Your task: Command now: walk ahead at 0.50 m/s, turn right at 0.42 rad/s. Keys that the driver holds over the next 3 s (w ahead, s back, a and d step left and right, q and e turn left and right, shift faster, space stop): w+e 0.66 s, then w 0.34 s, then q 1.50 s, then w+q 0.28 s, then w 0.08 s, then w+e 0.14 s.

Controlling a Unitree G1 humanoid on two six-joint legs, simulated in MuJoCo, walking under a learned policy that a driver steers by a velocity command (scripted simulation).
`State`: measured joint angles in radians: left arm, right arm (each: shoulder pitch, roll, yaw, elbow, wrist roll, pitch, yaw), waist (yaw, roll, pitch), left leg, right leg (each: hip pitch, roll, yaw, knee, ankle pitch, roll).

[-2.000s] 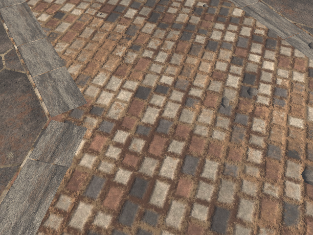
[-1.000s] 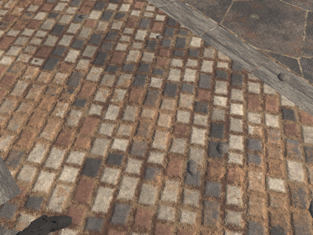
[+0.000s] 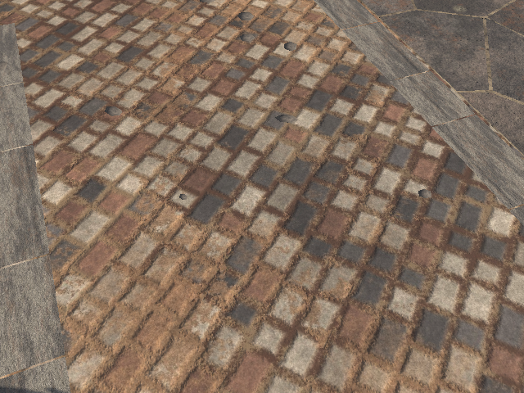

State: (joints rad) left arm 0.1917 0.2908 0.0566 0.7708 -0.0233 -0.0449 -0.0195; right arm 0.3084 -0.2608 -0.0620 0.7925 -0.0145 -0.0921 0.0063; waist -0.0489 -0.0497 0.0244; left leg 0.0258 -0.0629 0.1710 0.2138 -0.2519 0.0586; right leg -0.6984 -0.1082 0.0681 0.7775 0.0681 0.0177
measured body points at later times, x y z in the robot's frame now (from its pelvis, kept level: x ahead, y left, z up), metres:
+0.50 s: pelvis +0.29 -0.06 +0.00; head +0.32 -0.08 +0.45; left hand +0.44 +0.20 -0.10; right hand +0.42 -0.36 -0.08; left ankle +0.50 +0.08 -0.69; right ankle +0.23 -0.13 -0.74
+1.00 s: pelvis +0.55 -0.11 +0.00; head +0.58 -0.12 +0.45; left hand +0.85 +0.00 -0.08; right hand +0.41 -0.35 -0.12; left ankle +0.55 +0.02 -0.74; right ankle +0.60 -0.31 -0.70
